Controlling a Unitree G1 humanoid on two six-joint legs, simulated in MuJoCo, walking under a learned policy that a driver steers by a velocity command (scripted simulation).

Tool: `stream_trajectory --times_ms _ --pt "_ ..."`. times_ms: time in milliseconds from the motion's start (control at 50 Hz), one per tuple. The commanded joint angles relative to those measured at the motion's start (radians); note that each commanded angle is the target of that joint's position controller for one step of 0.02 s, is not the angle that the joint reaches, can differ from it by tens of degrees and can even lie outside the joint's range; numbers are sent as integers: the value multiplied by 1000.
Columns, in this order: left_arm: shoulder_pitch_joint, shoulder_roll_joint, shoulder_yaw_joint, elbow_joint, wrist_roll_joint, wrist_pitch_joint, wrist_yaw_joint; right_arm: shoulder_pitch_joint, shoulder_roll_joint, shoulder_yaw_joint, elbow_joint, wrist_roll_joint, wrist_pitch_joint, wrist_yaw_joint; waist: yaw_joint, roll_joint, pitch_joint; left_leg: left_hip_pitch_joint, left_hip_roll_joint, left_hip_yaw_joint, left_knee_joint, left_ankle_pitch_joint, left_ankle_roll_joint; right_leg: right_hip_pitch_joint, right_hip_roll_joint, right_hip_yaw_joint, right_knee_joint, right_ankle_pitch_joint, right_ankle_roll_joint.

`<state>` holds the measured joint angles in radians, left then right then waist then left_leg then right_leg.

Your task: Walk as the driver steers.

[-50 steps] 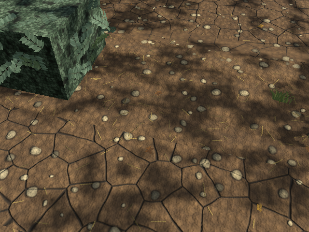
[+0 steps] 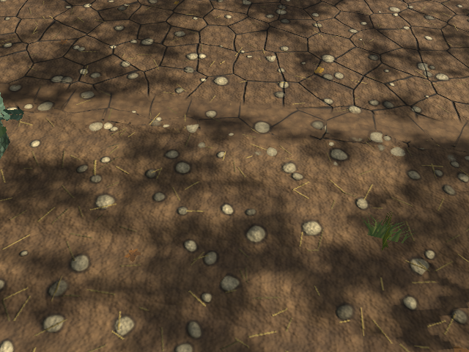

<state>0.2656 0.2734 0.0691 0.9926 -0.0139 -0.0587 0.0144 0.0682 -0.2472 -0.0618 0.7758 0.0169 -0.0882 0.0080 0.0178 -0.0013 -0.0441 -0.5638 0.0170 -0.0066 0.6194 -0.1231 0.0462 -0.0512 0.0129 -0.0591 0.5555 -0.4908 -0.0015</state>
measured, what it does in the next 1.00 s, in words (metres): walks ahead: right foot, then left foot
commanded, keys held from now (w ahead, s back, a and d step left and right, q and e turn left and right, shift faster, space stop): w+q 0.06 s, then q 0.22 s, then e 0.72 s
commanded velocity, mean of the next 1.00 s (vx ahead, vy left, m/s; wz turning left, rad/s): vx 0.15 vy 0.00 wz -0.07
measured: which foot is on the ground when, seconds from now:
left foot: down 0.00-0.50, up 0.52-0.82, down 0.84-1.00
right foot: up 0.00-0.42, down 0.44-0.86, up 0.88-1.00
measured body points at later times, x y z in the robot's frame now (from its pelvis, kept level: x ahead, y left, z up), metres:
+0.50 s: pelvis +0.23 +0.02 +0.02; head +0.26 +0.02 +0.47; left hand +0.37 +0.29 -0.09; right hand +0.36 -0.24 -0.11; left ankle +0.14 +0.09 -0.71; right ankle +0.35 -0.07 -0.72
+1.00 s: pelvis +0.27 +0.05 +0.03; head +0.30 +0.08 +0.48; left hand +0.41 +0.34 -0.10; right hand +0.36 -0.23 -0.07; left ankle +0.28 +0.16 -0.71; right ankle +0.27 -0.09 -0.63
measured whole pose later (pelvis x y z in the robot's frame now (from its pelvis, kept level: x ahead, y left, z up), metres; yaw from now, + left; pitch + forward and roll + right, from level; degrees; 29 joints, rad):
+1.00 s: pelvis +0.27 +0.05 +0.03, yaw -6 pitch +2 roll -2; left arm 0.16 0.33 0.11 0.80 -0.02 0.05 0.04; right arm 0.16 -0.24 -0.07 0.82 -0.01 -0.01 -0.05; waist 0.00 -0.05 0.03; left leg -0.25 0.01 -0.02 0.43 -0.22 0.02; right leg -0.58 0.12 0.14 1.07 -0.40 0.04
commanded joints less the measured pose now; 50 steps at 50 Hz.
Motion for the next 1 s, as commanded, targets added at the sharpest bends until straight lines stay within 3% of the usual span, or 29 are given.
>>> stream_trajectory --times_ms 20,40,60,80,100,140,180,220,280,380,420,440,460,480,500,520,560,600,640,680,780,820,840,860,880,900,920,960,1000 --pt "128 -2 -22 -57 31 -27 -18 435 -249 -80 71 20 3 24 -105 354 -276 875 264 -722 -250 -212 305 -651 75 47 712 -28 -12" --pt "24 84 1 -71 -2 -46 -27 432 -190 -65 63 10 1 20 -133 256 -235 893 276 -793 -328 -428 270 -801 34 154 790 -18 -37" --pt "-103 106 6 -112 -18 -58 -22 337 -176 -58 34 -9 1 13 -133 158 -119 766 260 -706 -343 -373 235 -848 -5 154 758 86 -57" --pt "-165 97 5 -131 1 -63 -12 239 -169 -54 4 -22 0 6 -101 61 -56 622 238 -615 -342 -166 226 -805 -37 151 687 161 -57" --pt "-163 91 10 -132 21 -61 1 169 -153 -51 -11 -21 -4 1 -47 30 -40 507 208 -515 -329 87 205 -711 -71 155 595 193 -48" --pt "-130 87 18 -128 29 -41 13 132 -125 -44 -27 -15 -3 -2 6 46 -71 411 160 -381 -304 447 188 -576 -76 142 491 165 -27" --pt "-136 60 15 -136 32 -24 21 173 -146 -52 -19 -7 0 -14 10 47 -86 380 141 -306 -288 659 195 -546 -41 117 395 207 5" --pt "-194 45 10 -159 25 -14 26 210 -166 -61 -13 5 16 -34 -3 52 -88 363 118 -274 -282 652 174 -536 -14 115 272 307 29" --pt "-281 42 7 -191 13 -3 21 241 -159 -62 -4 14 46 -54 -33 93 -88 340 75 -267 -265 557 96 -482 28 120 113 463 34" --pt "-314 38 -7 -190 25 -16 -10 255 -84 -39 37 -10 50 -71 -58 101 -62 395 103 -260 -233 475 81 -412 -4 123 -17 571 18" --pt "-255 56 -5 -163 26 -30 -13 227 -74 -33 45 -20 42 -68 -28 96 -66 453 120 -264 -175 524 88 -361 -17 125 -91 540 -20" --pt "-210 72 0 -146 30 -39 -13 217 -77 -32 47 -21 38 -64 -4 82 -75 455 94 -247 -120 536 74 -278 -19 121 -163 625 -49" --pt "-172 113 9 -138 39 -42 -8 227 -84 -33 42 -33 29 -59 -7 41 -115 414 37 -226 -38 486 48 -145 -66 182 -145 877 -93" --pt "-155 162 18 -140 50 -39 -10 301 -78 -34 44 -37 19 -55 -52 -85 -183 273 -35 -198 102 239 -11 61 -176 296 -68 1175 -215" --pt "-117 121 13 -139 46 -21 -10 316 -88 -30 53 -30 20 -56 -15 -176 -259 158 -94 -136 278 -150 -77 166 -300 448 -91 1208 -352" --pt "-95 85 2 -134 26 -4 -11 240 -125 -34 26 -26 34 -52 4 -205 -238 78 -103 -110 400 -493 -104 135 -350 572 -173 1035 -389" --pt "-170 119 13 -173 6 22 -10 156 -134 -45 10 -13 79 -58 3 -84 -113 -6 -69 -117 545 -476 -112 -15 -302 584 -238 616 -324" --pt "-204 152 27 -196 4 42 1 120 -121 -49 -1 -13 100 -69 -8 -60 -42 2 -51 -110 479 -399 -103 -153 -239 532 -286 415 -266" --pt "-199 144 33 -202 3 61 11 106 -74 -40 -2 -11 95 -78 -11 -103 -36 61 -69 -74 308 -341 -99 -203 -156 469 -300 316 -213" --pt "-183 143 40 -206 4 70 20 100 -52 -34 4 -8 87 -81 -8 -143 -69 129 -85 -66 195 -298 -101 -208 -127 457 -293 312 -200" --pt "-164 156 52 -230 -2 82 27 100 -83 -34 10 1 74 -63 -19 -175 -92 242 -90 -78 -7 -200 -93 -203 -129 528 -291 306 -188" --pt "-174 154 52 -245 -13 93 35 144 -94 -38 27 2 67 -50 -56 -166 -84 358 -83 -58 -174 -103 -71 -248 -96 524 -259 284 -153" --pt "-154 135 46 -250 -18 97 39 171 -124 -48 33 -3 66 -46 -63 -135 -88 457 -25 -79 -243 -71 -47 -314 -60 499 -214 223 -115" --pt "-145 89 33 -266 -20 97 39 180 -198 -63 26 -32 68 -51 -48 32 -88 552 165 -260 -308 -67 38 -469 24 396 -27 86 -64" --pt "-145 92 37 -296 -22 84 37 127 -247 -72 6 -74 69 -49 -21 288 -53 474 349 -496 -372 82 181 -594 152 235 213 -83 -16" --pt "-113 169 61 -270 -4 73 30 58 -186 -56 -27 -83 62 -54 0 213 -49 436 392 -480 -356 174 217 -590 84 262 415 -76 12" --pt "-69 190 74 -241 -8 76 27 5 -142 -44 -46 -63 59 -59 28 142 -46 429 333 -373 -324 209 178 -581 78 249 497 -19 19" --pt "-31 149 69 -212 -1 101 35 -14 -119 -34 -50 -22 58 -60 25 105 -15 446 255 -245 -293 225 125 -613 71 223 616 70 50" --pt "-56 119 60 -233 -9 111 31 22 -119 -28 -36 -21 63 -61 8 119 9 431 225 -167 -296 281 138 -609 67 181 664 109 78"
Keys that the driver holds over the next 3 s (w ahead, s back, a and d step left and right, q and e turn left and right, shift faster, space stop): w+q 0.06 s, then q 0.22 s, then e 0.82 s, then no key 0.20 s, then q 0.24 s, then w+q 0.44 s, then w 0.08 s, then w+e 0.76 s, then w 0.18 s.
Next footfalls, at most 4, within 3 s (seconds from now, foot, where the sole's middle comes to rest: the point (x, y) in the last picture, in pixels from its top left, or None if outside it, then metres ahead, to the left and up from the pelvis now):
0.44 right None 0.39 -0.06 -0.75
0.84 left None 0.32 0.16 -0.75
1.30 right None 0.28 -0.11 -0.75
1.84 left None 0.35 0.15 -0.75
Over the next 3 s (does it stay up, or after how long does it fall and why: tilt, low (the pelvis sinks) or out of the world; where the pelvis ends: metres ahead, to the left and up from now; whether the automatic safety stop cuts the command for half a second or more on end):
stays up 0.96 0.10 0.03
